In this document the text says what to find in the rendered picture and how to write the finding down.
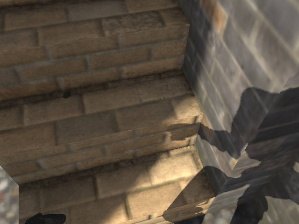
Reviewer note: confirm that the robot left hand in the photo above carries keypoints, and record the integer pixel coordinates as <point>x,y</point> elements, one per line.
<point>46,219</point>

